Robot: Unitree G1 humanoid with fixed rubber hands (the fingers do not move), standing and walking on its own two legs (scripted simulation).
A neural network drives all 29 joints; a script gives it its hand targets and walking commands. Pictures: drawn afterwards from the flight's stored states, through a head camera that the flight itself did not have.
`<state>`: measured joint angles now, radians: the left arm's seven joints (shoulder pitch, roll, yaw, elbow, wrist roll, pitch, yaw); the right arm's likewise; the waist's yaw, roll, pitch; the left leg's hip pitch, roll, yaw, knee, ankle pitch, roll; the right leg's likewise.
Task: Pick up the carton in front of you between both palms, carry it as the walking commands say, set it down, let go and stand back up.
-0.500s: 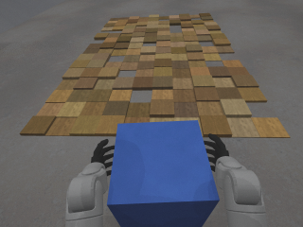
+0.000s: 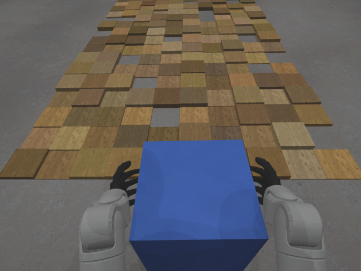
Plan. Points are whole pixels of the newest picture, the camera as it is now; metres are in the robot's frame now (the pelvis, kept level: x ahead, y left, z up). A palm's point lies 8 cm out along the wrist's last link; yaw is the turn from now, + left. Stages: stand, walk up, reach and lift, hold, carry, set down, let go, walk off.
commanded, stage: carry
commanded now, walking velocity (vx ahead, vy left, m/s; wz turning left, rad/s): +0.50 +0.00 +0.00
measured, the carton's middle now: (193, 211) +0.27 +0.00 +0.00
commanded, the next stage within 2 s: none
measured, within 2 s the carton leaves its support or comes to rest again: neither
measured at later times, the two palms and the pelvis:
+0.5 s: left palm (138, 102) +0.58 +0.15 +0.06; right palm (234, 91) +0.62 -0.15 +0.06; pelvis +0.34 -0.03 +0.00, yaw +6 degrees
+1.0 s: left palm (134, 24) +1.01 +0.20 +0.13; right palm (207, 20) +1.01 -0.10 +0.13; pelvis +0.66 +0.04 +0.00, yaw +3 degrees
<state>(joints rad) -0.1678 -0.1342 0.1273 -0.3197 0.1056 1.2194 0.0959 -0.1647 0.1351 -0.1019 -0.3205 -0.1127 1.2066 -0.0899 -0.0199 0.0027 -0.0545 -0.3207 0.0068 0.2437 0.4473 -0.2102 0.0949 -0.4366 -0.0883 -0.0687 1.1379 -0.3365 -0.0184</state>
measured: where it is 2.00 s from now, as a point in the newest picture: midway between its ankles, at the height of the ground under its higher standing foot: (178, 119)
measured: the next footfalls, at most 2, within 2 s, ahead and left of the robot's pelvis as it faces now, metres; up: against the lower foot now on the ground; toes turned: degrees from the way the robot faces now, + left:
right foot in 0.34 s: +0.42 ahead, -0.10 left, +0.00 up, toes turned -9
left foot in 0.82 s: +0.74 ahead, +0.13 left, +0.01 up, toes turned +15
